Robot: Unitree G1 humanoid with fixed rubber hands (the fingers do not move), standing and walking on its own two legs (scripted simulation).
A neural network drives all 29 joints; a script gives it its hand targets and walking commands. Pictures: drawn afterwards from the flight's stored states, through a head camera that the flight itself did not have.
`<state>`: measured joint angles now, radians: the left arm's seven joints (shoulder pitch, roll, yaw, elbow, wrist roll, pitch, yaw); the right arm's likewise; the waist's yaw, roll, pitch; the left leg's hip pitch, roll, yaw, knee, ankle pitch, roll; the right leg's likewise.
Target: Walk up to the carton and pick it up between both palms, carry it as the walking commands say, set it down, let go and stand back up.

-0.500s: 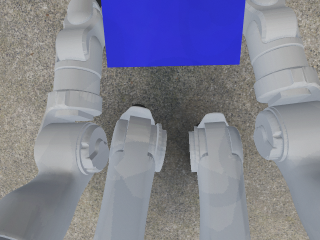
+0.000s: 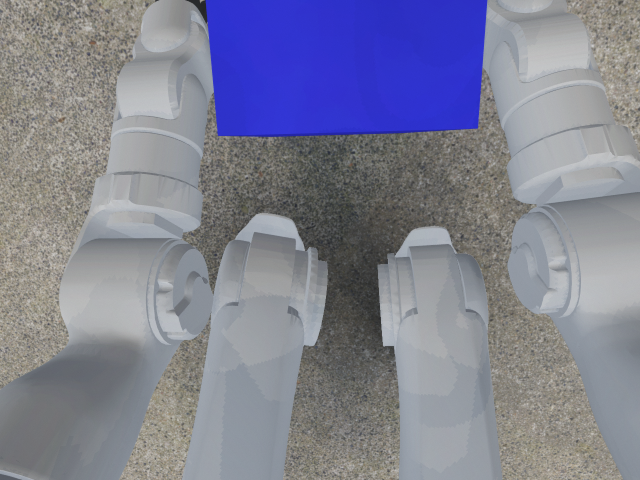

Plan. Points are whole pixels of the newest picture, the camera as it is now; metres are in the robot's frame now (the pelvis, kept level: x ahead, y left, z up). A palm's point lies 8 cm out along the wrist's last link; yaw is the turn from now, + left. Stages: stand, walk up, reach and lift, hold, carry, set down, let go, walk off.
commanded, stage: set down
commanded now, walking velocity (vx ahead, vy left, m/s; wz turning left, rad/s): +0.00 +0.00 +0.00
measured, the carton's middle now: out of the picture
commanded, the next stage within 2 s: none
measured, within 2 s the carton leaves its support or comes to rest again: rests again in 0.30 s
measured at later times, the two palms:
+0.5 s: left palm (187, 1) +0.53 +0.18 -0.17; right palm out of the picture +0.56 -0.10 -0.18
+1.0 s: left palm (190, 6) +0.53 +0.18 -0.18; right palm out of the picture +0.56 -0.11 -0.18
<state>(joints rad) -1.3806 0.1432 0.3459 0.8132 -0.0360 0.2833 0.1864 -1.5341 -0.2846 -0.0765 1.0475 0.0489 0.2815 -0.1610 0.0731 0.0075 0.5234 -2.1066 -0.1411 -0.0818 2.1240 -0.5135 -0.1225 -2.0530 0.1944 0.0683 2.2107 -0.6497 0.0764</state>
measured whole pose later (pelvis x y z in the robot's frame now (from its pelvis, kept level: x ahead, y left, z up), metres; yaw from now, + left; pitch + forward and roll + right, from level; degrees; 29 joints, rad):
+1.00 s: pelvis +0.02 +0.00 -0.02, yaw +0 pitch +35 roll +3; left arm -1.29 0.14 0.40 0.95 -0.02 0.18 0.12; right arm -1.45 -0.24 -0.08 1.13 0.01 0.20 -0.12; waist 0.07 0.00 0.32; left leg -2.23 -0.10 -0.05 2.20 -0.58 -0.11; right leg -2.20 0.16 0.06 2.28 -0.69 0.04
